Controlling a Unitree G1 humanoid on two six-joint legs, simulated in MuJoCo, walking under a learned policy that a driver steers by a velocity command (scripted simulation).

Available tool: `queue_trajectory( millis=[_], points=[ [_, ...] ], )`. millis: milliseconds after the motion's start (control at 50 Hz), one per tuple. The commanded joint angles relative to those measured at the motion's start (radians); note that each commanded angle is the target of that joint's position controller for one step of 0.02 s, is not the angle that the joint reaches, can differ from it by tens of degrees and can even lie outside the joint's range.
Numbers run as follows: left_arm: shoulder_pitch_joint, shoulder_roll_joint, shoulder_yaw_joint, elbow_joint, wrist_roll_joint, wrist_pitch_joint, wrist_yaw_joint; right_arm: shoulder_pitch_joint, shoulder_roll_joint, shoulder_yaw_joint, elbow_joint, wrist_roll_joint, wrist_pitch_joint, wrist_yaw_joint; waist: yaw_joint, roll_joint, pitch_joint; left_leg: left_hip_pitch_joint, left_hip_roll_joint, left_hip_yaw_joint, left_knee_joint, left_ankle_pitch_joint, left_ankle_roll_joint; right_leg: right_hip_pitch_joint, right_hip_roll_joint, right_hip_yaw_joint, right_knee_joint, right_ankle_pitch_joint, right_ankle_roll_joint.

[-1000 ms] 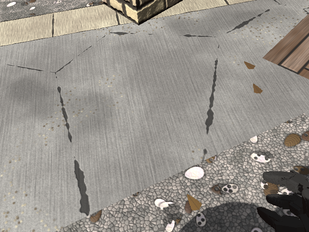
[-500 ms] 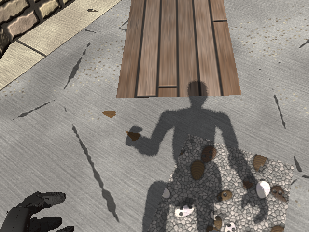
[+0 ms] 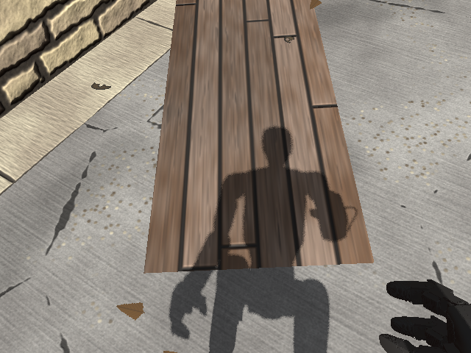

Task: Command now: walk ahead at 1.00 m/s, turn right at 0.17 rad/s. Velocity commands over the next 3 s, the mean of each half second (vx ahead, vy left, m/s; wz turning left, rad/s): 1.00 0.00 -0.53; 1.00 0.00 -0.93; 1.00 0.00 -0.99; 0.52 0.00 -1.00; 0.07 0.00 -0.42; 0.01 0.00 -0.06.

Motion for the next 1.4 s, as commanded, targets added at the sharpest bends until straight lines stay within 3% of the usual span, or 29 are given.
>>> queue_trajectory(
  millis=[20, 60, 80, 100, 120, 140, 180, 240, 300, 440, 480, 520, 540, 560, 580, 600, 640, 700, 780, 900, 960, 980, 1000, 1040, 1080, 1160, 1280, 1340, 1400],
  points=[
    [0.043, 0.183, 0.046, 0.008, 0.014, 0.014, 0.014, -0.103, -0.121, -0.048, -0.108, 0.010, -0.023, 0.007, -0.060, -0.130, 0.025, 0.164, -0.096, 0.068, -0.031, -0.087, 0.047, -0.061, -0.261, 0.060, 0.049, 0.950, -0.065],
    [-0.020, 0.239, 0.057, 0.016, 0.062, 0.035, 0.012, 0.179, -0.194, -0.084, -0.065, 0.039, -0.002, -0.016, -0.248, -0.216, -0.165, 0.457, -0.128, 0.093, 0.046, -0.198, 0.090, -0.039, -0.269, 0.035, 0.383, 1.388, -0.035],
    [-0.106, 0.228, 0.050, -0.014, 0.074, 0.041, 0.014, 0.460, -0.212, -0.088, 0.000, 0.032, 0.020, -0.036, -0.385, -0.214, -0.308, 0.844, -0.006, -0.019, 0.158, -0.270, 0.113, -0.294, -0.253, 0.034, 0.705, 1.265, -0.016],
    [0.132, 0.021, 0.000, -0.021, 0.036, 0.019, -0.003, 0.524, -0.281, -0.105, 0.040, -0.015, 0.003, -0.025, -0.220, 0.236, -0.516, 1.303, 0.294, -0.625, 0.075, -0.689, 0.331, -0.759, -0.033, 0.057, 1.212, 0.238, 0.057],
    [0.084, 0.097, -0.005, -0.001, -0.016, 0.001, -0.013, 0.576, -0.178, -0.092, 0.054, -0.017, -0.005, -0.015, -0.302, 0.260, -0.622, 1.370, 0.319, -0.911, -0.152, -0.970, 0.317, -0.867, -0.018, 0.134, 1.293, 0.006, 0.041],
    [-0.095, 0.186, 0.025, -0.052, -0.058, -0.003, -0.008, 0.479, -0.123, -0.082, 0.051, -0.022, -0.001, -0.028, -0.310, 0.176, -0.376, 1.218, 0.300, -0.729, -0.180, -0.935, 0.254, -0.967, -0.091, 0.090, 1.301, 0.049, 0.029],
    [-0.267, 0.152, 0.019, -0.106, -0.028, -0.015, -0.003, 0.390, -0.110, -0.077, 0.087, -0.043, -0.003, -0.024, -0.239, -0.092, -0.109, 0.832, 0.218, -0.449, -0.247, -0.596, 0.195, -0.915, -0.158, 0.041, 1.174, 0.106, 0.020],
    [-0.162, 0.088, 0.022, -0.073, -0.040, 0.033, -0.008, 0.304, -0.021, -0.052, 0.119, -0.035, -0.019, -0.010, -0.118, -0.006, -0.034, 0.610, 0.165, -0.210, -0.309, -0.414, 0.173, -0.806, -0.243, 0.049, 1.091, 0.146, 0.026],
    [-0.238, 0.059, 0.011, -0.110, -0.026, 0.057, -0.007, 0.271, -0.067, -0.063, 0.144, -0.018, -0.022, -0.012, -0.101, -0.005, 0.072, 0.500, 0.153, -0.029, -0.369, -0.240, 0.142, -0.891, -0.276, 0.019, 1.006, 0.226, 0.041],
    [-0.476, 0.085, 0.014, -0.221, -0.016, 0.019, -0.063, 0.387, -0.172, -0.075, 0.177, -0.024, -0.007, -0.059, -0.148, -0.040, 0.096, 0.655, 0.105, 0.232, -0.383, 0.305, 0.036, -0.817, -0.150, -0.206, 0.549, 0.589, -0.001],
    [-0.433, 0.146, 0.042, -0.230, -0.029, 0.018, -0.075, 0.395, -0.237, -0.089, 0.169, -0.027, 0.020, -0.083, -0.088, 0.047, 0.024, 0.786, 0.130, 0.250, -0.236, 0.741, 0.014, -0.725, -0.059, -0.276, 0.521, 0.513, -0.023],
    [-0.133, 0.245, 0.095, -0.165, -0.038, 0.045, -0.067, 0.299, -0.290, -0.105, 0.133, -0.029, 0.052, -0.094, 0.092, 0.133, -0.130, 0.774, 0.166, 0.235, 0.122, 1.031, 0.026, -0.411, -0.012, -0.269, 0.562, 0.371, -0.061],
    [0.138, 0.310, 0.131, -0.088, -0.029, 0.065, -0.052, 0.209, -0.284, -0.106, 0.101, -0.019, 0.052, -0.088, 0.221, 0.083, -0.222, 0.603, 0.131, 0.220, 0.453, 0.899, 0.029, -0.068, -0.032, -0.183, 0.466, 0.415, -0.104],
    [0.180, 0.308, 0.124, -0.040, -0.031, 0.084, -0.031, 0.187, -0.119, -0.062, 0.092, -0.026, 0.026, -0.069, 0.166, -0.187, -0.142, 0.309, -0.048, 0.186, 0.883, -0.338, 0.008, 0.064, -0.107, -0.009, 0.457, 0.368, -0.134],
    [0.069, 0.335, 0.112, -0.110, -0.001, 0.059, -0.036, 0.334, -0.001, -0.019, 0.008, -0.004, -0.024, -0.046, -0.037, -0.452, -0.285, -0.059, -0.174, -0.018, 1.184, -0.817, -0.009, 0.277, -0.258, 0.522, 0.314, 0.152, -0.354],
    [0.054, 0.264, 0.101, -0.136, 0.016, 0.035, -0.037, 0.253, -0.098, -0.024, -0.029, 0.014, -0.068, -0.035, 0.023, -0.273, -0.345, -0.170, -0.136, -0.156, 1.137, -0.719, 0.048, 0.300, -0.326, 0.775, 0.077, -0.157, -0.366],
    [-0.038, 0.189, 0.080, -0.134, 0.015, -0.006, -0.052, 0.138, -0.115, -0.033, -0.041, 0.019, -0.083, -0.041, -0.075, 0.077, -0.093, -0.094, -0.054, -0.159, 0.900, -0.575, 0.078, -0.050, -0.279, 0.676, -0.004, -0.096, -0.254],
    [-0.159, 0.159, 0.067, -0.155, -0.002, -0.014, -0.035, 0.193, -0.127, -0.045, -0.025, -0.026, -0.044, -0.043, -0.176, 0.026, -0.010, 0.063, -0.003, -0.159, 0.708, -0.524, 0.001, -0.337, -0.155, 0.449, -0.005, 0.167, -0.239],
    [-0.119, 0.143, 0.061, -0.127, -0.017, 0.004, 0.013, -0.046, -0.045, -0.021, -0.118, -0.046, -0.026, -0.043, -0.098, -0.023, 0.081, 0.189, -0.039, -0.049, 0.294, -0.299, -0.067, -0.600, -0.047, 0.269, -0.008, 0.323, -0.179],
    [-0.042, 0.157, 0.083, -0.072, -0.035, 0.014, 0.024, -0.128, -0.118, -0.071, -0.177, 0.022, -0.034, -0.049, -0.037, -0.128, 0.016, 0.403, -0.091, -0.105, -0.027, -0.115, -0.076, -0.476, -0.083, 0.365, 0.116, 0.269, -0.083],
    [-0.150, 0.163, 0.080, -0.112, 0.016, 0.031, 0.012, 0.349, -0.199, -0.126, -0.101, 0.035, -0.030, -0.069, -0.315, -0.169, -0.304, 0.915, -0.005, -0.119, 0.114, -0.307, -0.005, -0.490, -0.062, 0.296, 0.665, 0.637, 0.005],
    [-0.089, 0.015, 0.039, -0.155, 0.041, 0.028, 0.004, 0.539, -0.262, -0.129, -0.053, 0.014, -0.019, -0.073, -0.290, 0.122, -0.480, 1.251, 0.192, -0.428, 0.094, -0.572, 0.051, -0.740, 0.029, 0.207, 1.040, -0.022, 0.026],
    [0.080, 0.034, 0.015, -0.192, -0.061, 0.017, 0.002, 0.484, -0.305, -0.132, -0.038, -0.023, -0.029, -0.039, -0.167, 0.581, -0.575, 1.329, 0.413, -1.069, -0.175, -0.986, 0.211, -0.983, -0.007, 0.153, 1.287, -0.126, 0.042],
    [-0.137, 0.166, 0.035, -0.167, -0.036, 0.035, 0.008, 0.357, -0.111, -0.099, -0.067, -0.022, -0.001, -0.051, -0.241, 0.180, -0.240, 1.038, 0.290, -0.746, -0.222, -0.992, 0.157, -1.058, -0.116, 0.049, 1.304, 0.066, 0.059],
    [-0.268, 0.143, 0.040, -0.209, -0.002, 0.036, -0.001, 0.326, -0.119, -0.097, -0.011, -0.044, 0.008, -0.051, -0.196, -0.040, -0.087, 0.778, 0.226, -0.474, -0.218, -0.573, 0.141, -0.977, -0.189, 0.032, 1.210, 0.103, 0.050],
    [-0.306, 0.070, 0.024, -0.260, -0.034, 0.075, -0.016, 0.298, -0.048, -0.076, 0.076, -0.007, -0.002, -0.035, -0.132, 0.019, 0.008, 0.638, 0.202, -0.203, -0.277, -0.343, 0.132, -0.997, -0.281, 0.013, 1.099, 0.092, 0.035],
    [-0.459, 0.110, 0.017, -0.307, -0.015, 0.059, -0.051, 0.303, -0.173, -0.099, 0.115, -0.021, -0.002, -0.051, -0.149, -0.057, 0.102, 0.619, 0.147, 0.121, -0.387, -0.117, 0.087, -0.964, -0.243, -0.109, 0.765, 0.446, 0.046],
    [-0.510, 0.141, 0.031, -0.324, -0.017, 0.047, -0.070, 0.362, -0.239, -0.104, 0.138, -0.023, 0.011, -0.058, -0.139, -0.014, 0.069, 0.700, 0.130, 0.221, -0.308, 0.437, 0.042, -0.776, -0.120, -0.251, 0.607, 0.455, -0.002],
    [-0.205, 0.261, 0.097, -0.266, -0.036, 0.064, -0.066, 0.324, -0.318, -0.122, 0.117, -0.018, 0.040, -0.072, 0.070, 0.130, -0.112, 0.703, 0.183, 0.220, 0.143, 1.003, 0.050, -0.386, -0.016, -0.285, 0.611, 0.270, -0.071]
  ],
)
Next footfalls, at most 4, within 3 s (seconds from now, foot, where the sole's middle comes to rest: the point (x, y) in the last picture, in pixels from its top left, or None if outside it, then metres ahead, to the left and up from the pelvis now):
0.08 left None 0.32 0.13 -0.76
0.54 right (329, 263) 0.73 -0.12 -0.76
0.96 left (340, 148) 1.20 -0.17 -0.76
1.42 right None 1.23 -0.65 -0.76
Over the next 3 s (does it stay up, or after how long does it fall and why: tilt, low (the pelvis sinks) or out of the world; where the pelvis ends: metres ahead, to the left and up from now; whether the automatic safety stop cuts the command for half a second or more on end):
stays up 1.33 -0.91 0.02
